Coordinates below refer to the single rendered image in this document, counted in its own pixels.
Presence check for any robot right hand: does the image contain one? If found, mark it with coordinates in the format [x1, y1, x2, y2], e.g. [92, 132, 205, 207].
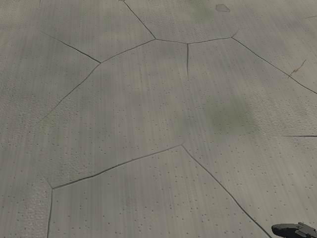
[271, 222, 317, 238]

